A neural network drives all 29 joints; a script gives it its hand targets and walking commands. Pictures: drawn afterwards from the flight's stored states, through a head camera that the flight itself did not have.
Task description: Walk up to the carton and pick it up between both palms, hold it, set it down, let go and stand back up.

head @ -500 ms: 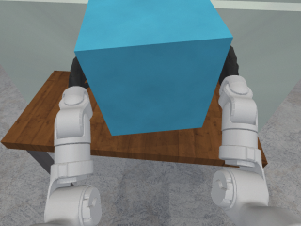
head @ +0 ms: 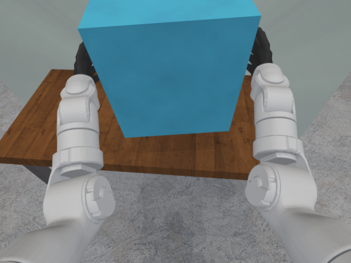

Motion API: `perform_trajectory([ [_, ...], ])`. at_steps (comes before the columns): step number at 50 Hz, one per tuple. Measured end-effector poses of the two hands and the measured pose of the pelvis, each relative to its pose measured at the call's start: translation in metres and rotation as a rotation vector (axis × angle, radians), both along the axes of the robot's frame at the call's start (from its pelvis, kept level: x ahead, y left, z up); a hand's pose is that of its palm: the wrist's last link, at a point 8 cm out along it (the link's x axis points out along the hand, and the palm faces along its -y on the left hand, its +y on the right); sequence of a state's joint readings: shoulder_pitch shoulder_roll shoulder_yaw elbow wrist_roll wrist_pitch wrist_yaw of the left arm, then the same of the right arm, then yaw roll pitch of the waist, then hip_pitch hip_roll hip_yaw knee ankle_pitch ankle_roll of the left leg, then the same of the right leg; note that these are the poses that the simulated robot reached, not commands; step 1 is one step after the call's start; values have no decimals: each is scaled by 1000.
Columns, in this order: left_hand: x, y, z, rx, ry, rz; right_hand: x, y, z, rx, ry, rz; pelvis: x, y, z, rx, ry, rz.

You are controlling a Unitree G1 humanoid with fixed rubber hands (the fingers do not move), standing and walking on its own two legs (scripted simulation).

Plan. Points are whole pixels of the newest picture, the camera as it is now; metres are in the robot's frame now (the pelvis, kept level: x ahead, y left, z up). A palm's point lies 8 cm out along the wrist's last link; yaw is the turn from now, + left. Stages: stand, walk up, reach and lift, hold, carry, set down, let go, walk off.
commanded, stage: set down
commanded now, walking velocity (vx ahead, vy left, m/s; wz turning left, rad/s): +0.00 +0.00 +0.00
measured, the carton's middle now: (171, 56) +0.54 +0.00 +0.18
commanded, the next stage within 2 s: none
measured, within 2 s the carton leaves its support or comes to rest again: rests again in 1.06 s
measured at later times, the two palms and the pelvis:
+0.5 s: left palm (59, 120) +0.38 +0.24 +0.14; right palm (227, 99) +0.41 -0.12 +0.15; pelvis -0.01 +0.03 +0.00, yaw +1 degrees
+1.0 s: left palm (89, 77) +0.49 +0.19 +0.16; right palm (251, 77) +0.49 -0.19 +0.14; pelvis +0.02 +0.03 +0.00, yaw +1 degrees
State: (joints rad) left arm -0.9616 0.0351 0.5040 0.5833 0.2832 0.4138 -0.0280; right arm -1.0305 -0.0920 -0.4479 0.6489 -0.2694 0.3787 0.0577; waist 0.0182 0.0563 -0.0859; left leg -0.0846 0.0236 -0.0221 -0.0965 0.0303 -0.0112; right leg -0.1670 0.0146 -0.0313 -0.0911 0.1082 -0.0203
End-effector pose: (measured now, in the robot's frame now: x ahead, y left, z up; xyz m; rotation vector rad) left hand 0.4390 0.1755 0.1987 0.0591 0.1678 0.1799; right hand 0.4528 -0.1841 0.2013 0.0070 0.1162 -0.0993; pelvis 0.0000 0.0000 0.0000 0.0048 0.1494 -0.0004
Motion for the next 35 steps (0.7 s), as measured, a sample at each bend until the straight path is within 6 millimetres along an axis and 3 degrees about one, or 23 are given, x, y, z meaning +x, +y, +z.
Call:
perform_trajectory([
  [5,-9,10,-15,-3,29,0,-4,10,-18,-7,25,13,8,-4,1,-2,-26,-3],
  [11,-32,28,-36,-11,29,23,-22,30,-39,-2,22,15,13,0,1,-3,-58,1],
  [21,-61,56,-54,-13,6,54,-45,60,-49,-2,-2,16,0,23,1,-2,-70,11],
  [29,-58,62,-65,-18,24,59,-37,66,-56,10,18,21,-13,38,0,2,-13,22],
  [35,-34,55,-69,-9,37,29,-21,55,-65,10,42,14,-15,41,-1,3,53,33],
])
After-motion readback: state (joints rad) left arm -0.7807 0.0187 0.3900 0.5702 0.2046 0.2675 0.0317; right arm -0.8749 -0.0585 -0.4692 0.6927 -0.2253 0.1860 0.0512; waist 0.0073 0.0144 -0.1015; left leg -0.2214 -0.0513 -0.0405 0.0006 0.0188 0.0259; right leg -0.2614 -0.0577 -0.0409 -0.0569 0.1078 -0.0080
